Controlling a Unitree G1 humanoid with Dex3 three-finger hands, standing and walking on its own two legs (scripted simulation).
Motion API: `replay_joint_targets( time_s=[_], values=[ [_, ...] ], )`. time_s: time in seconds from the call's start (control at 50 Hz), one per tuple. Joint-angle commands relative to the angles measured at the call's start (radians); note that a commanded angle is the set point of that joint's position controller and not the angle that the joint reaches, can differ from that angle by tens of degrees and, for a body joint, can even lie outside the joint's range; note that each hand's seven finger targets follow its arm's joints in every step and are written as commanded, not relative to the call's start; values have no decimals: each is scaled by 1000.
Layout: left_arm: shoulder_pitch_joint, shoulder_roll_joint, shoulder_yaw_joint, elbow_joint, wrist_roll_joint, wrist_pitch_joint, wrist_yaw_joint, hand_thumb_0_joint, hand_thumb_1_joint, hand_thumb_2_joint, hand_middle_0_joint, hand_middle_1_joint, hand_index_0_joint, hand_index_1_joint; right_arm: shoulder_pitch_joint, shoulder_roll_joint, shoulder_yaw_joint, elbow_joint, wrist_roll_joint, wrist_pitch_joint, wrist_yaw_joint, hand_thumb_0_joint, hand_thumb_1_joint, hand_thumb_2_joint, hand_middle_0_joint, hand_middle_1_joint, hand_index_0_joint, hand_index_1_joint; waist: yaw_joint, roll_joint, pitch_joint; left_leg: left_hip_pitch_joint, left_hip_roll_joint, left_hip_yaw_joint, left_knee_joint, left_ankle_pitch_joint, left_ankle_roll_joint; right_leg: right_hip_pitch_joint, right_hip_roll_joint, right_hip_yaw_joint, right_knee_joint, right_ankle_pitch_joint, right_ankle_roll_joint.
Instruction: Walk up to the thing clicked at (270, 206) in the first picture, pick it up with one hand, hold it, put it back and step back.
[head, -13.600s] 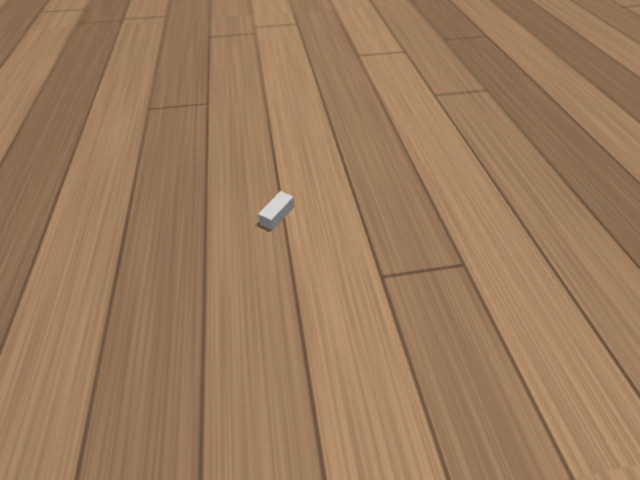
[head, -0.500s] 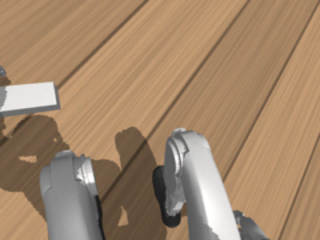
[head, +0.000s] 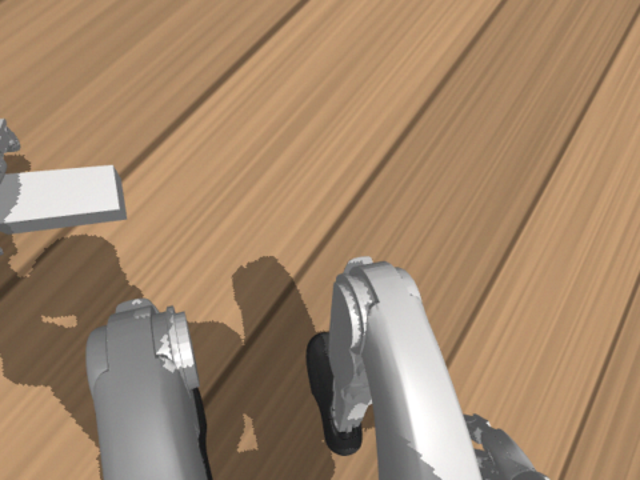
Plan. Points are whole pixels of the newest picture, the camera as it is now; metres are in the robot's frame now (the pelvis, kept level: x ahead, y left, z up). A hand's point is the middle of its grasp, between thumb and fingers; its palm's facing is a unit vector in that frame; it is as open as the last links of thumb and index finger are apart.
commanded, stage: rise first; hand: left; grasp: from above
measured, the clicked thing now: (60, 199) +0.49 +0.29 -0.29
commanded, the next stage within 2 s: approach in 0.12 s
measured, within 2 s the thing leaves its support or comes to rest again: neither
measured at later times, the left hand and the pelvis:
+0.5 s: hand (18, 190) +0.47 +0.30 -0.17, palm faces -0.44 -0.02 -0.90, open 14.0 cm; pelvis +0.00 +0.00 +0.00, yaw +0 degrees
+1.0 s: hand (13, 194) +0.47 +0.30 -0.18, palm faces -0.50 -0.06 -0.86, open 14.1 cm; pelvis +0.00 +0.00 +0.00, yaw +0 degrees
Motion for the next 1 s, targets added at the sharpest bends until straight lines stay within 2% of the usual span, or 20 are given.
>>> replay_joint_targets(
  time_s=[0.0, 0.08, 0.18, 0.2, 0.22, 0.3, 0.4, 0.44, 0.46, 0.48, 0.5, 0.58, 0.66, 0.68, 0.72, 0.74, 0.82, 0.84, 0.88, 0.98],
  values=[
    [-293, 269, 30, -130, -24, 8, 33, 0, -506, 984, -137, -968, -127, -978, 212, -254, -82, -5, 1, -1, -17, 0, -907, -902, 200, 300, 200, 300, -5, 349, -656, 530, -19, 80, -266, 150, 22, 281, 41, -71, -222, 170, -69],
    [-273, 229, 6, -105, -27, 11, 24, 0, -505, 980, -123, -983, -119, -986, 219, -253, -83, -3, 4, 0, -16, 0, -905, -901, 200, 300, 200, 300, -17, 333, -649, 543, -19, 71, -265, 173, 20, 268, 40, -77, -214, 190, -68],
    [-271, 271, 31, -158, -25, 4, 23, 0, -472, 954, -160, -957, -155, -963, 228, -250, -78, -9, 3, 4, -14, 0, -907, -902, 200, 300, 200, 300, -1, 349, -695, 555, -21, 87, -250, 219, 23, 330, 41, -68, -220, 234, -64],
    [-279, 266, 37, -169, -31, 0, 26, 0, -525, 1023, -173, -919, -131, -963, 230, -256, -81, -13, 2, 4, -14, 0, -906, -899, 200, 300, 200, 300, -1, 360, -701, 561, -20, 84, -253, 221, 20, 324, 39, -72, -215, 234, -65],
    [-269, 263, 34, -150, -29, 1, 27, 0, -510, 1009, -111, -976, -103, -984, 226, -256, -81, -14, 4, 4, -13, 0, -894, -890, 200, 300, 200, 300, -3, 365, -691, 570, -19, 81, -255, 230, 18, 309, 39, -75, -207, 236, -65],
    [-329, 189, -21, -111, -21, -9, 38, 0, -533, 1011, -80, -1006, -80, -1007, 230, -252, -72, -4, -1, 1, -11, 0, -895, -890, 200, 300, 200, 300, -55, 358, -620, 531, -16, 67, -260, 172, 18, 257, 43, -85, -211, 197, -68],
    [-469, 132, -71, -131, -7, -8, 75, 0, -540, 1027, -74, -1004, -71, -1007, 252, -262, -66, 10, -9, -16, -18, 0, -891, -889, 200, 300, 200, 300, -99, 376, -635, 551, -11, 59, -261, 130, 17, 224, 45, -95, -221, 169, -66],
    [-473, 155, -59, -115, 4, 8, 100, 0, -545, 1033, -77, -999, -71, -1005, 255, -268, -63, 8, -12, -24, -20, 0, -892, -889, 200, 300, 200, 300, -86, 426, -659, 589, -11, 55, -276, 143, 10, 216, 42, -98, -202, 179, -67],
    [-471, 126, -77, -87, 11, 20, 106, 0, -542, 1028, -69, -1001, -68, -1002, 257, -263, -61, 6, -15, -29, -18, 0, -891, -889, 200, 300, 200, 300, -101, 433, -652, 596, -8, 56, -272, 141, 8, 208, 43, -99, -199, 180, -70],
    [-498, 157, -59, -102, 16, 31, 118, 0, -536, 1021, -69, -1005, -71, -1003, 257, -267, -59, 5, -16, -31, -19, 0, -891, -889, 200, 300, 200, 300, -90, 438, -675, 601, -10, 62, -275, 149, 8, 216, 44, -95, -206, 189, -71],
    [-483, 166, -53, -60, 31, 52, 126, 0, -541, 1035, -72, -1002, -69, -1005, 257, -267, -57, 3, -19, -34, -18, 0, -891, -889, 200, 300, 200, 300, -98, 434, -667, 601, -9, 63, -268, 155, 7, 212, 41, -96, -200, 197, -71],
    [-416, 210, -19, 2, 27, 123, 144, 0, -538, 1021, -73, -1005, -75, -1003, 255, -267, -40, -22, -15, -39, -13, 0, -893, -890, 200, 300, 200, 300, -68, 422, -663, 549, -15, 93, -263, 200, 17, 272, 43, -79, -216, 242, -72],
    [-323, 217, -2, 22, -22, 187, 115, 0, -536, 1012, -71, -1010, -79, -1002, 231, -263, -30, -51, 4, -38, -7, 0, -892, -888, 200, 300, 200, 300, -41, 377, -701, 528, -17, 104, -254, 247, 31, 342, 47, -64, -213, 290, -67],
    [-322, 245, 13, -7, -42, 192, 105, 0, -537, 1010, -72, -1010, -79, -1003, 231, -266, -31, -57, 9, -37, -6, 0, -892, -889, 200, 300, 200, 300, -26, 360, -729, 508, -15, 107, -250, 247, 36, 372, 50, -60, -218, 290, -63],
    [-284, 225, -1, 14, -70, 202, 73, 0, -539, 1023, -79, -1015, -82, -1011, 221, -257, -27, -62, 16, -33, -5, 0, -893, -889, 200, 300, 200, 300, -36, 295, -699, 440, -15, 111, -235, 229, 49, 419, 53, -50, -229, 287, -54],
    [-300, 231, 4, -12, -83, 196, 56, 0, -548, 1020, -75, -1008, -77, -1005, 229, -261, -29, -62, 17, -33, -4, 0, -894, -889, 200, 300, 200, 300, -51, 269, -689, 410, -15, 108, -231, 212, 52, 429, 51, -50, -234, 272, -51],
    [-336, 241, -1, -83, -116, 142, -15, 0, -546, 1001, -67, -1027, -77, -1016, 239, -266, -37, -51, 19, -31, -14, 0, -896, -889, 200, 300, 200, 300, -68, 231, -647, 352, -14, 99, -217, 140, 51, 427, 50, -43, -253, 189, -53],
    [-357, 274, 21, -130, -113, 121, -25, 0, -547, 1006, -74, -1025, -80, -1018, 228, -277, -39, -78, 15, -33, -17, 0, -896, -890, 200, 300, 200, 300, -71, 234, -658, 361, -14, 98, -210, 134, 49, 440, 49, -42, -259, 178, -52],
    [-367, 254, 11, -148, -102, 80, -39, 0, -553, 1007, -75, -1016, -78, -1012, 248, -277, -47, -62, 6, -30, -21, 0, -897, -890, 200, 300, 200, 300, -77, 254, -643, 387, -16, 93, -205, 121, 35, 416, 49, -47, -258, 145, -62],
    [-396, 174, -50, -192, -76, 6, -24, 0, -538, 990, -70, -1018, -80, -1007, 273, -267, -58, -27, -5, -18, -24, 0, -896, -891, 200, 300, 200, 300, -82, 344, -665, 492, -12, 75, -223, 114, 14, 329, 52, -81, -251, 133, -72]
  ],
)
